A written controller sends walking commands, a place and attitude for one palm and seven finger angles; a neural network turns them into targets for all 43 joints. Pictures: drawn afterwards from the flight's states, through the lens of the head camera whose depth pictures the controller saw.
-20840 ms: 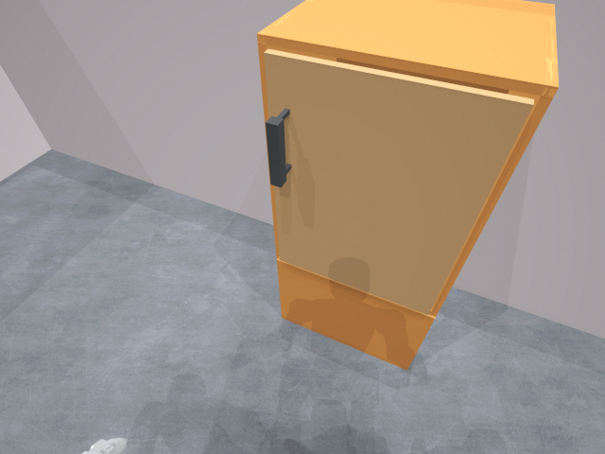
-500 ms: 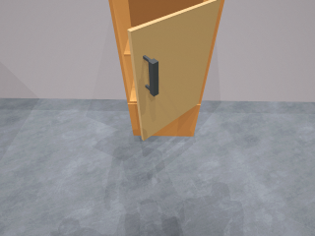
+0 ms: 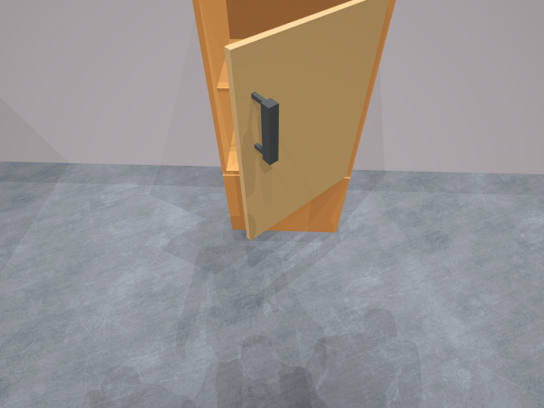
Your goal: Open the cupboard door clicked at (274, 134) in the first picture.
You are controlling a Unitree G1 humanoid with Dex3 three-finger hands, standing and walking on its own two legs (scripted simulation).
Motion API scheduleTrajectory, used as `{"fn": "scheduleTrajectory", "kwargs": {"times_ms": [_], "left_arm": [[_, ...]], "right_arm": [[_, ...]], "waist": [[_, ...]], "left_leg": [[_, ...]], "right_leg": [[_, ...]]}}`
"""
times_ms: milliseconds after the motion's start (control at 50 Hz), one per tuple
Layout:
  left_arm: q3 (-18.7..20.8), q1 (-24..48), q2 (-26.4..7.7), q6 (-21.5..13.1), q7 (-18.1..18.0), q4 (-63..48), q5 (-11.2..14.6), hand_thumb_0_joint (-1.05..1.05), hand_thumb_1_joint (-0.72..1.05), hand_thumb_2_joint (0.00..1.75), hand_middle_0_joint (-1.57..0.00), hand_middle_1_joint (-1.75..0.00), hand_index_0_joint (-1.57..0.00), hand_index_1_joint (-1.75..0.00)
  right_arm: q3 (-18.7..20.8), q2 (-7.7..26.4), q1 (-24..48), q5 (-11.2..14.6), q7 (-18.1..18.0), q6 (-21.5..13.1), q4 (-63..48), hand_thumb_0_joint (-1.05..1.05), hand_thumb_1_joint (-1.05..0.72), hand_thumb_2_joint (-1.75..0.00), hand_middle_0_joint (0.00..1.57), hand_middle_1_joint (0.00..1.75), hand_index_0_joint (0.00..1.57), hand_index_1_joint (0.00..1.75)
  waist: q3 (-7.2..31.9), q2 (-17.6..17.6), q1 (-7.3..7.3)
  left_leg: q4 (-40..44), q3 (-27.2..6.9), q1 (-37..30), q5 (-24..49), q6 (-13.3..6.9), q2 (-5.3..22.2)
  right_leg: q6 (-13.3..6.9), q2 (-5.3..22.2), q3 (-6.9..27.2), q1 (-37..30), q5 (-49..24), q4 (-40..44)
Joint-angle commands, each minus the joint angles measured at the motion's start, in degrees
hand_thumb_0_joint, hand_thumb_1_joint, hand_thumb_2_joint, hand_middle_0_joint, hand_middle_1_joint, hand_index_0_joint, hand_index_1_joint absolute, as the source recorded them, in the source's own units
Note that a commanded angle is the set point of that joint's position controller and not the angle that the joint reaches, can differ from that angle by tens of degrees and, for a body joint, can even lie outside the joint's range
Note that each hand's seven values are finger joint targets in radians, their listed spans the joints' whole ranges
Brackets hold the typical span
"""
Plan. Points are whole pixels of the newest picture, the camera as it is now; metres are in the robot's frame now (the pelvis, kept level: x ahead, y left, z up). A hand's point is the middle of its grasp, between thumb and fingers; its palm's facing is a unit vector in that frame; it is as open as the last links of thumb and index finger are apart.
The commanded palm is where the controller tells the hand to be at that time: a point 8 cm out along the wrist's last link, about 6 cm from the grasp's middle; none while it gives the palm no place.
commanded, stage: look to check the result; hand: left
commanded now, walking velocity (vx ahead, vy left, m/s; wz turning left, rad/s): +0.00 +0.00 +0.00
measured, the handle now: (263, 128) +0.63 +0.05 +0.04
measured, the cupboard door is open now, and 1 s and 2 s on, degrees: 41 41 41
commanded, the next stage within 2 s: walk to a spot facing it in 0.18 s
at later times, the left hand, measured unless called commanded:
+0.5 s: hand out of the picture +0.07 +0.21 -0.17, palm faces -0.04 -0.96 -0.28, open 7.4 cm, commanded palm none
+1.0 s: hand out of the picture +0.09 +0.13 -0.16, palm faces -0.27 -0.92 -0.28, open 7.4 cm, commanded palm none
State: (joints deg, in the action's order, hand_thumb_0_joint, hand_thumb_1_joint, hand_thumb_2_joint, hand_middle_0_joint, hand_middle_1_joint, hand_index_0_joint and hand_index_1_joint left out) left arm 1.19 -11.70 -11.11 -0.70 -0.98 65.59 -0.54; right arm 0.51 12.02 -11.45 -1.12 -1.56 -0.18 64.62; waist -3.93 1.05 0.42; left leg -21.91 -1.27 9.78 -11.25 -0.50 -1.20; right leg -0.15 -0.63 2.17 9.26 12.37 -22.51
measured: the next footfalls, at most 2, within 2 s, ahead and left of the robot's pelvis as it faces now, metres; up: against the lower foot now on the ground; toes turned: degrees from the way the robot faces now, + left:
left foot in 1.26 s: +0.11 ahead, +0.09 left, +0.00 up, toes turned -33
right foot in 1.60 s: -0.01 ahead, -0.17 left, +0.00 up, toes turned -45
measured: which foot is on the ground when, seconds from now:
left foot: down 0.00-0.72, up 0.74-1.00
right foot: down 0.00-1.00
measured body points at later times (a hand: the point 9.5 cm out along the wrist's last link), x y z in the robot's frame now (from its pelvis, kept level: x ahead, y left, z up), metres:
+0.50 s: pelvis +0.01 -0.01 +0.00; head +0.04 -0.02 +0.44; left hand +0.08 +0.26 -0.15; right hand +0.05 -0.27 -0.16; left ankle +0.01 +0.11 -0.74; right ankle +0.00 -0.12 -0.74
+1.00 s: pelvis +0.00 -0.05 +0.00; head +0.06 -0.10 +0.44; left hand +0.10 +0.18 -0.14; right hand +0.02 -0.33 -0.15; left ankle +0.03 +0.13 -0.66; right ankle -0.01 -0.11 -0.75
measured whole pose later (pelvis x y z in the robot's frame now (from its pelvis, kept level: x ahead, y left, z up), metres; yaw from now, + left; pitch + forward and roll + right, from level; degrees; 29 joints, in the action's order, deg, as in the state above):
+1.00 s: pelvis +0.00 -0.05 +0.00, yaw -21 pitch +2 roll +3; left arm 4.1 -14.2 -10.4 1.5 -0.7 55.4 -1.0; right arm 3.8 13.3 -3.9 -0.6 -1.6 3.6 53.5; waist -7.1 -0.5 -1.7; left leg -59.5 -1.9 27.2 -22.6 4.1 1.3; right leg -5.0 -5.5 9.3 15.2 10.6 -24.9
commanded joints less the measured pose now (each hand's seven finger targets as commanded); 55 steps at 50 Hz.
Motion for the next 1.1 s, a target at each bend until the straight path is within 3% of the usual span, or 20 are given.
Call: {"fn": "scheduleTrajectory", "kwargs": {"times_ms": [0, 300, 340, 440, 500, 520, 560, 580, 600, 640, 660, 680, 700, 720, 740, 760, 800, 840, 940, 1080], "left_arm": [[1.4, -0.5, -9.6, -0.8, -0.5, -2.1, -0.1, 0.0, 0.9, 0.9, -0.2, -0.3, -0.2, -0.3], [1.9, 3.7, -13.4, -1.1, -0.2, -3.3, -0.1, 0.0, 0.9, 0.9, -0.2, -0.3, -0.2, -0.3], [1.5, 1.8, -9.9, -0.1, -0.4, -3.3, -0.1, 0.0, 0.9, 0.9, -0.2, -0.3, -0.2, -0.3], [2.9, 2.1, -11.2, 1.5, 0.1, -6.7, -0.3, 0.0, 0.9, 0.9, -0.2, -0.3, -0.2, -0.3], [3.3, 2.4, -10.7, 2.2, 0.6, -9.0, -0.5, 0.0, 0.9, 0.9, -0.2, -0.3, -0.2, -0.3], [3.4, 2.3, -10.2, 2.4, 0.8, -9.7, -0.5, 0.0, 0.9, 0.9, -0.2, -0.3, -0.2, -0.3], [3.6, 2.2, -9.0, 2.9, 1.2, -10.9, -0.5, 0.0, 0.9, 0.9, -0.2, -0.3, -0.2, -0.3], [3.8, 2.7, -8.5, 3.1, 1.3, -11.6, -0.4, 0.0, 0.9, 0.9, -0.2, -0.3, -0.2, -0.3], [3.9, 2.3, -8.1, 3.3, 1.5, -12.0, -0.4, 0.0, 0.9, 0.9, -0.2, -0.3, -0.2, -0.3], [4.2, -2.3, -7.5, 2.9, 1.8, -11.5, -0.5, 0.0, 0.9, 0.9, -0.2, -0.3, -0.2, -0.3], [4.6, -5.9, -8.4, 2.6, 1.9, -10.6, -0.7, 0.0, 0.9, 0.9, -0.2, -0.3, -0.2, -0.3], [5.8, -7.9, -13.5, 1.7, 1.2, -10.5, -1.5, 0.0, 0.9, 0.9, -0.2, -0.3, -0.2, -0.3], [6.4, -8.5, -17.2, 1.7, 0.3, -10.3, -1.2, 0.0, 0.9, 0.9, -0.2, -0.3, -0.2, -0.3], [6.4, -7.9, -16.8, 1.8, -0.1, -10.6, -0.7, 0.0, 0.9, 0.9, -0.2, -0.3, -0.2, -0.3], [6.1, -5.3, -14.0, 1.8, -0.5, -11.6, -0.5, 0.0, 0.9, 0.9, -0.2, -0.3, -0.2, -0.3], [6.0, -2.5, -13.0, 2.0, -0.6, -12.7, -0.7, 0.0, 0.9, 0.9, -0.2, -0.3, -0.2, -0.3], [5.7, -2.5, -11.6, 1.3, -0.6, -13.2, -0.5, 0.0, 0.9, 0.9, -0.2, -0.3, -0.2, -0.3], [5.8, -4.4, -11.6, 1.0, -0.8, -12.9, -0.5, 0.0, 0.9, 0.9, -0.2, -0.3, -0.2, -0.3], [5.9, -6.5, -11.5, 1.3, -0.8, -12.9, -0.7, 0.0, 0.9, 0.9, -0.2, -0.3, -0.2, -0.3], [6.5, -6.5, -12.5, 1.7, -0.6, -14.2, -1.1, 0.0, 0.9, 0.9, -0.2, -0.3, -0.2, -0.3]], "right_arm": [[1.5, 8.3, -1.5, 0.1, -0.3, -0.9, -1.8, 0.0, -0.9, -0.9, 0.2, 0.3, 0.2, 0.3], [1.8, 12.1, 2.1, 0.0, 0.0, -1.1, -2.4, 0.0, -0.9, -0.9, 0.2, 0.3, 0.2, 0.3], [1.2, 8.0, 0.1, 0.0, -0.2, -0.4, -2.3, 0.0, -0.9, -0.9, 0.2, 0.3, 0.2, 0.3], [2.8, 10.1, -0.8, 0.1, -0.8, 0.8, -5.3, 0.0, -0.9, -0.9, 0.2, 0.3, 0.2, 0.3], [3.8, 11.5, -0.5, -0.2, -1.0, 1.1, -7.5, 0.0, -0.9, -0.9, 0.2, 0.3, 0.2, 0.3], [4.1, 12.2, -0.6, -0.3, -1.1, 1.1, -8.1, 0.0, -0.9, -0.9, 0.2, 0.3, 0.2, 0.3], [4.6, 12.8, -0.5, -0.6, -1.2, 0.9, -9.2, 0.0, -0.9, -0.9, 0.2, 0.3, 0.2, 0.3], [4.5, 12.5, -0.4, -0.8, -1.2, 0.8, -9.6, 0.0, -0.9, -0.9, 0.2, 0.3, 0.2, 0.3], [4.4, 12.2, 0.5, -0.9, -1.2, 0.8, -10.2, 0.0, -0.9, -0.9, 0.2, 0.3, 0.2, 0.3], [4.5, 11.8, 3.4, -0.8, -1.2, 0.7, -11.7, 0.0, -0.9, -0.9, 0.2, 0.3, 0.2, 0.3], [4.7, 11.8, 5.1, -0.4, -1.2, 1.1, -12.4, 0.0, -0.9, -0.9, 0.2, 0.3, 0.2, 0.3], [4.5, 8.5, 4.5, 0.5, -1.1, 1.6, -13.7, 0.0, -0.9, -0.9, 0.2, 0.3, 0.2, 0.3], [4.2, 6.8, 6.5, 0.7, -0.6, 1.8, -15.3, 0.0, -0.9, -0.9, 0.2, 0.3, 0.2, 0.3], [4.3, 7.6, 4.9, 0.6, -0.4, 2.3, -14.5, 0.0, -0.9, -0.9, 0.2, 0.3, 0.2, 0.3], [4.5, 7.8, 4.4, 0.6, -0.2, 2.5, -13.9, 0.0, -0.9, -0.9, 0.2, 0.3, 0.2, 0.3], [4.6, 7.4, 5.9, 0.6, -0.2, 2.5, -13.7, 0.0, -0.9, -0.9, 0.2, 0.3, 0.2, 0.3], [4.2, 6.3, 6.3, 0.4, 0.0, 2.4, -14.0, 0.0, -0.9, -0.9, 0.2, 0.3, 0.2, 0.3], [4.1, 5.2, 6.0, 0.6, 0.1, 2.4, -14.0, 0.0, -0.9, -0.9, 0.2, 0.3, 0.2, 0.3], [4.2, 5.1, 7.9, 0.7, -0.3, 2.5, -15.3, 0.0, -0.9, -0.9, 0.2, 0.3, 0.2, 0.3], [4.1, 5.2, 10.2, 1.2, -0.6, 1.7, -17.4, 0.0, -0.9, -0.9, 0.2, 0.3, 0.2, 0.3]], "waist": [[2.2, -0.8, 0.16], [4.0, -1.5, 0.12], [4.6, -2.2, 0.2], [4.7, -1.3, 0.52], [3.9, 2.9, 0.51], [3.9, 4.3, 0.51], [3.7, 9.5, 0.19], [3.1, 10.0, 0.19], [2.4, 10.5, -0.24], [4.7, 6.8, -3.12], [5.0, 2.1, -5.02], [5.5, -15.4, -5.31], [3.1, -21.7, -6.01], [3.8, -17.2, -4.78], [3.2, -12.3, -3.27], [2.2, -11.6, -2.54], [3.6, -7.6, -2.07], [7.8, -4.8, -2.2], [7.2, -8.6, -3.06], [7.4, -9.8, -3.6]], "left_leg": [[3.8, -4.7, -1.7, 6.4, -1.1, 6.3], [4.3, -4.5, -3.7, 9.3, -0.8, 6.9], [1.7, -2.3, -4.6, 9.4, -0.2, 7.1], [-1.3, -0.7, -4.6, 7.3, -0.6, 9.2], [0.1, -2.9, -4.7, 6.6, -2.6, 12.8], [1.3, -4.7, -4.4, 6.2, -4.0, 15.0], [3.7, -7.6, -4.1, 11.8, -8.3, 20.9], [3.7, -7.6, -3.3, 15.5, -9.8, 22.4], [2.8, -5.8, -1.7, 16.9, -9.8, 22.6], [-4.0, -0.1, 0.2, 19.4, -6.7, 20.2], [-11.0, 3.0, 3.3, 14.0, -3.4, 16.3], [-24.0, 8.4, 12.4, -4.9, 1.5, 7.1], [-36.7, 5.9, 20.2, -25.6, 3.1, 0.9], [-42.5, -0.1, 21.1, -23.7, 2.5, 2.9], [-44.4, -0.6, 21.6, -19.3, 2.4, 4.2], [-45.4, -1.1, 22.3, -17.4, 2.9, 4.7], [-44.2, -1.5, 22.5, -13.4, 3.7, 4.5], [-41.4, -0.8, 22.0, -12.1, 4.3, 3.8], [-37.7, -1.2, 22.5, -11.2, 4.6, 2.9], [-27.8, -1.9, 19.1, -14.3, 3.9, 1.4]], "right_leg": [[-2.2, 5.5, 4.3, 0.8, -5.7, 4.2], [-2.3, 6.0, 5.1, -0.8, -9.9, 4.6], [-1.9, 6.0, 5.8, 1.0, -12.6, 3.1], [-2.0, 4.4, 7.4, 5.2, -14.8, -2.5], [-1.6, 1.7, 6.0, 9.5, -11.1, -8.8], [-1.3, 0.4, 5.0, 10.8, -6.9, -12.5], [-0.3, -0.9, 0.9, 13.8, 12.3, -23.9], [-0.2, 0.0, 0.3, 14.2, 16.9, -26.8], [-0.3, 1.2, 0.5, 13.4, 17.8, -27.0], [-0.7, 1.8, -0.6, 5.9, 10.6, -17.9], [-0.8, 1.8, 0.2, 1.1, 0.4, -8.2], [-3.7, 11.3, 16.9, -3.6, -12.1, 4.1], [-8.6, 20.3, 30.7, -3.1, -25.8, 6.9], [-11.5, 19.6, 28.1, -3.4, -20.1, 5.8], [-11.4, 17.2, 25.8, -0.9, -11.9, 6.3], [-11.8, 15.3, 26.9, 0.3, -10.4, 5.5], [-10.9, 12.9, 23.0, -1.8, -17.2, 3.5], [-9.8, 11.4, 21.4, -6.9, -23.5, 1.5], [-8.6, 10.1, 23.4, -7.3, -21.1, 2.4], [-11.0, 9.7, 28.7, -6.4, -23.6, 1.2]]}}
